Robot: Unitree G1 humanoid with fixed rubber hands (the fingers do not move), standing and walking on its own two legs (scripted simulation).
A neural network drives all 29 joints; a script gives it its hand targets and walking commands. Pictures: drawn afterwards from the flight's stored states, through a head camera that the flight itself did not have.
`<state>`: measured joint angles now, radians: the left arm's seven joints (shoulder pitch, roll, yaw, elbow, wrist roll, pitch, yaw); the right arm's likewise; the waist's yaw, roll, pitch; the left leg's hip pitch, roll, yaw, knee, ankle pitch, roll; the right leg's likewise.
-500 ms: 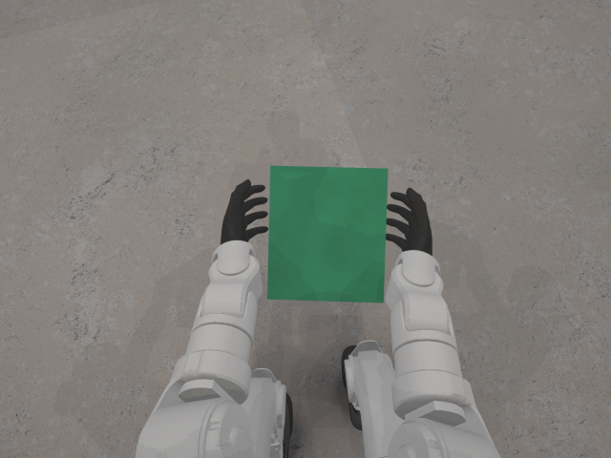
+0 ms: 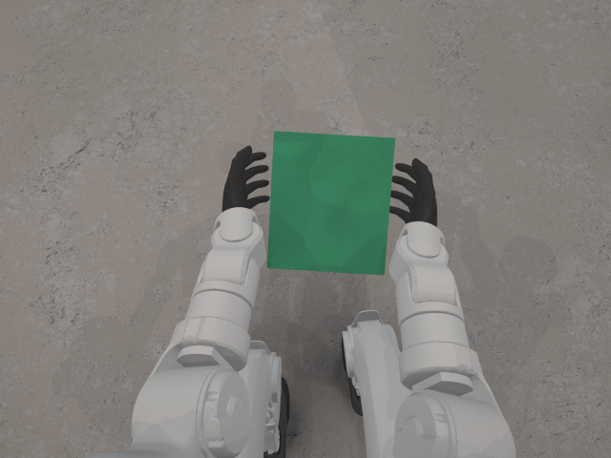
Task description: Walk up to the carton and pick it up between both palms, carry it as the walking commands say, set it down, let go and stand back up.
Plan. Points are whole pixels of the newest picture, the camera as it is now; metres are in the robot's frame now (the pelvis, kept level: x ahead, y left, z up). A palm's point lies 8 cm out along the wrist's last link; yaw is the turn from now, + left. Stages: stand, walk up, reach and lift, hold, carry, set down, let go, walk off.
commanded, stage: set down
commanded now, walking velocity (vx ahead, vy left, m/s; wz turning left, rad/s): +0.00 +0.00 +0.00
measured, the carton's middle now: (326, 202) +0.47 -0.07 -0.16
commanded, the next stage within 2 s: none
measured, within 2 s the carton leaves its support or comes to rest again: neither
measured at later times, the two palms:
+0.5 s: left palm (254, 209) +0.46 +0.04 -0.15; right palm (406, 225) +0.41 -0.18 -0.16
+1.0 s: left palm (263, 211) +0.49 +0.04 -0.23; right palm (396, 226) +0.44 -0.19 -0.25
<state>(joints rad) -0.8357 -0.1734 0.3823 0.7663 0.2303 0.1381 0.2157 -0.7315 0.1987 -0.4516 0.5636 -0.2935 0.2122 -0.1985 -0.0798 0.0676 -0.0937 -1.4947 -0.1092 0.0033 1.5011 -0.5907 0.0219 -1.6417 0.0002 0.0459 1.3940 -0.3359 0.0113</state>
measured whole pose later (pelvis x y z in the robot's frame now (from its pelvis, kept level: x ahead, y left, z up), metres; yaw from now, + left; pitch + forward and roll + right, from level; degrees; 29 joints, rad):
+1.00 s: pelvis -0.03 +0.00 -0.13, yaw +3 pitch +41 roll +3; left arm -1.21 -0.07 0.40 0.87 0.22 0.20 0.22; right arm -1.05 0.07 -0.52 0.64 -0.28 0.28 -0.16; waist -0.10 0.08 0.01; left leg -2.01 -0.14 0.02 1.93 -0.65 0.00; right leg -2.16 0.01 0.06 1.80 -0.36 0.02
